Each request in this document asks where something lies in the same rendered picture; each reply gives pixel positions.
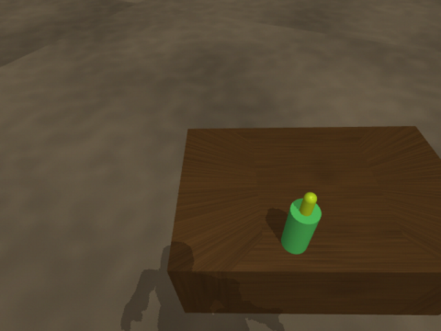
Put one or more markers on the bottle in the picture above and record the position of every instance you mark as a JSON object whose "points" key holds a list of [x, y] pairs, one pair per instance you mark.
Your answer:
{"points": [[302, 220]]}

